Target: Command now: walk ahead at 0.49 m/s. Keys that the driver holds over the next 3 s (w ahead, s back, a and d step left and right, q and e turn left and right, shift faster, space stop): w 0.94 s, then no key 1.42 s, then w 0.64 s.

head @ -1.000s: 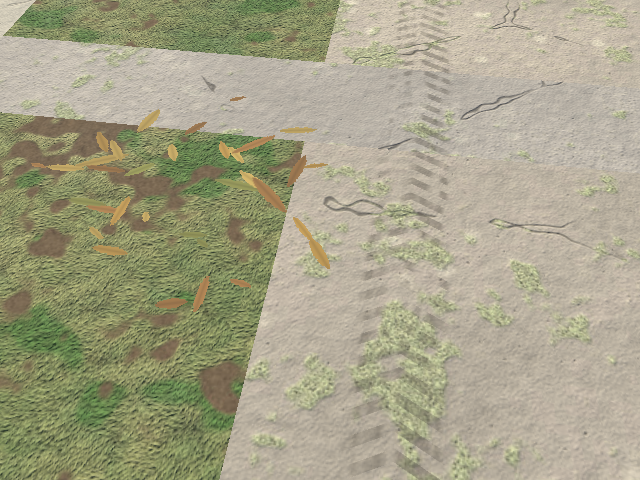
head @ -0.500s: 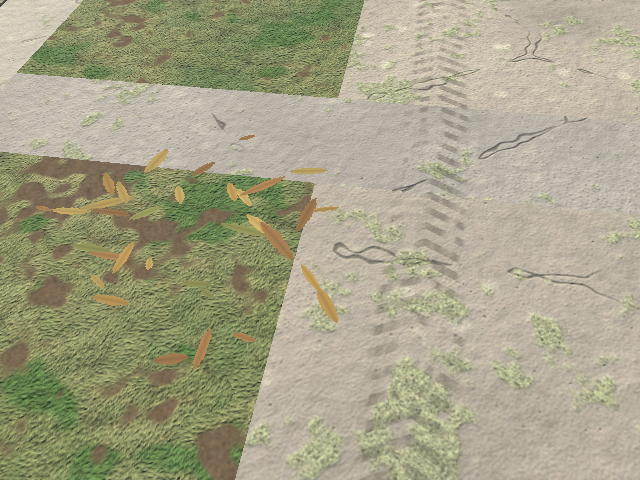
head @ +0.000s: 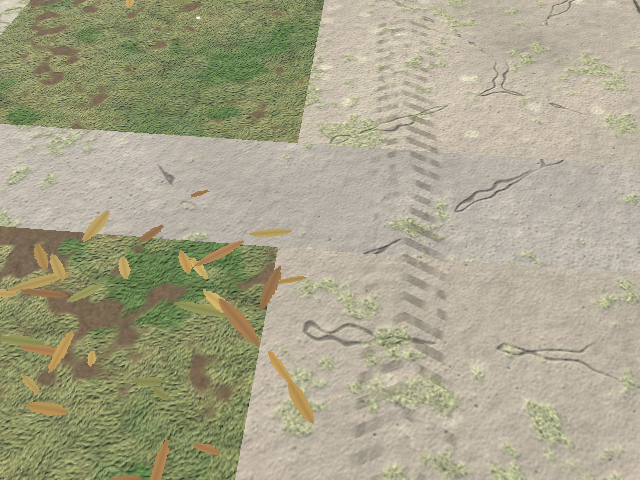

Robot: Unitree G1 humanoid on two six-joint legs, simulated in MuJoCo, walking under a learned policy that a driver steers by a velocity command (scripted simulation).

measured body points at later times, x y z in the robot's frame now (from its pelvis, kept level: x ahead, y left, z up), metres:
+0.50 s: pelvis +0.27 -0.08 +0.00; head +0.29 -0.10 +0.45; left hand +0.33 +0.18 -0.12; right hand +0.37 -0.35 -0.14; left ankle +0.28 +0.08 -0.66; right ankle +0.29 -0.16 -0.74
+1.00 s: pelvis +0.55 -0.01 -0.01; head +0.58 +0.00 +0.44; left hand +0.59 +0.26 -0.15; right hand +0.66 -0.27 -0.13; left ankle +0.61 +0.07 -0.74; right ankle +0.46 -0.16 -0.65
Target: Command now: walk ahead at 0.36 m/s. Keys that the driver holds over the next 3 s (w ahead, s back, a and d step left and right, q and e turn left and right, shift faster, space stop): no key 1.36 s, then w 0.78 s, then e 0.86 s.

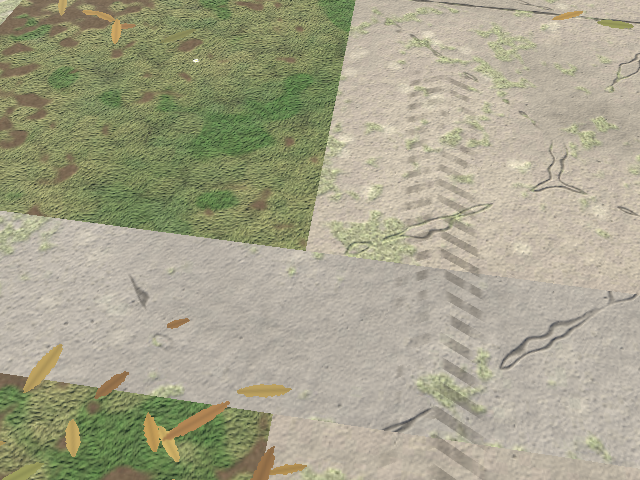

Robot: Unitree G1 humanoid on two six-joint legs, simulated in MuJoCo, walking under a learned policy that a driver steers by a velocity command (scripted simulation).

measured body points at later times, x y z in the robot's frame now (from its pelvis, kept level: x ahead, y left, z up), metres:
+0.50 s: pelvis +0.15 -0.02 -0.01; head +0.17 -0.03 +0.44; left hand +0.27 +0.22 -0.14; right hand +0.20 -0.28 -0.16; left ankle +0.08 +0.09 -0.74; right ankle +0.22 -0.13 -0.74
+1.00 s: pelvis +0.15 -0.02 -0.01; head +0.16 -0.02 +0.44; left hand +0.25 +0.22 -0.15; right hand +0.13 -0.26 -0.16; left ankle +0.08 +0.09 -0.74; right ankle +0.22 -0.13 -0.74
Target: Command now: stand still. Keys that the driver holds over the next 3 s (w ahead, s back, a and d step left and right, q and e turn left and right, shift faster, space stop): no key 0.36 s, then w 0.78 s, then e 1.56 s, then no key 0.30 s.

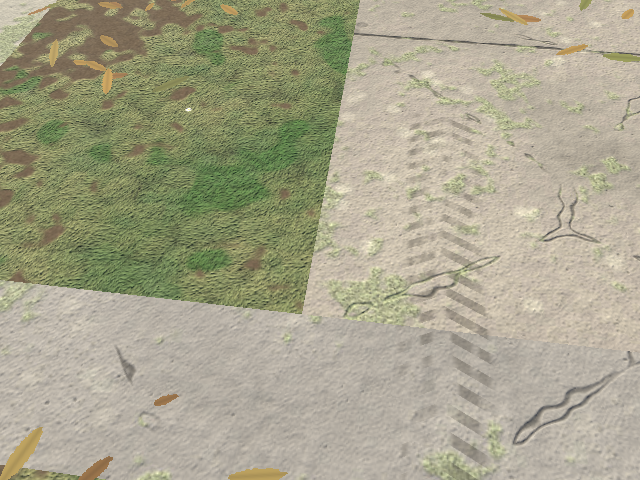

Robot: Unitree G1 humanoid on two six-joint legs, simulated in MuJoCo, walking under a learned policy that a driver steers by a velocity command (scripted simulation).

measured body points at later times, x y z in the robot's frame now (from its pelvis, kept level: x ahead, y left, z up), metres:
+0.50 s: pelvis +0.02 +0.00 +0.00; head +0.02 +0.00 +0.45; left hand +0.08 +0.25 -0.15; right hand -0.04 -0.23 -0.16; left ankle -0.07 +0.11 -0.73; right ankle +0.06 -0.10 -0.72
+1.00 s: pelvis +0.21 -0.04 +0.01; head +0.22 -0.04 +0.46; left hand +0.14 +0.20 -0.14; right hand +0.39 -0.28 -0.10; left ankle +0.39 +0.13 -0.67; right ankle +0.10 -0.13 -0.73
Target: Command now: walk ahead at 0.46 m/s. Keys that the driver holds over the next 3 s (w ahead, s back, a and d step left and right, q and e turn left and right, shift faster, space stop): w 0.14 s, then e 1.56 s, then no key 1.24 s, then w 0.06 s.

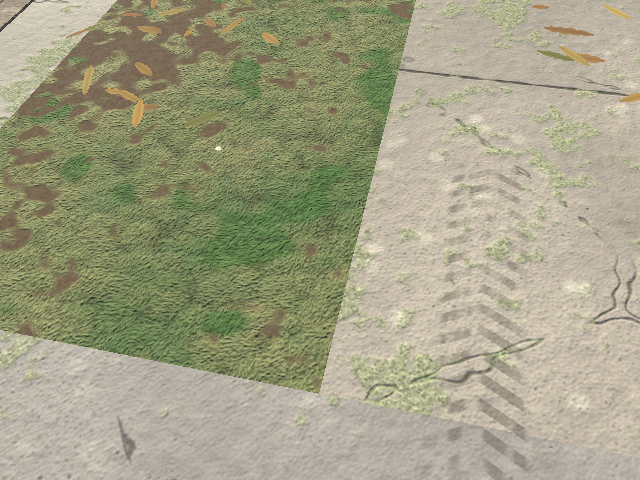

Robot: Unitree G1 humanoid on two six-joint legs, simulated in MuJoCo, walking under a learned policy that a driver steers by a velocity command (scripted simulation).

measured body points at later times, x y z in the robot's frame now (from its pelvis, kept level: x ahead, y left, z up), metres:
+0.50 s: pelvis +0.23 +0.07 +0.00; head +0.27 +0.07 +0.45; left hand +0.38 +0.32 -0.13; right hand +0.28 -0.21 -0.13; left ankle +0.26 +0.15 -0.74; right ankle +0.32 -0.09 -0.68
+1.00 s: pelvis +0.30 +0.02 +0.00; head +0.34 -0.02 +0.45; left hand +0.55 +0.23 -0.09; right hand +0.34 -0.30 -0.12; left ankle +0.39 +0.17 -0.69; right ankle +0.30 -0.07 -0.74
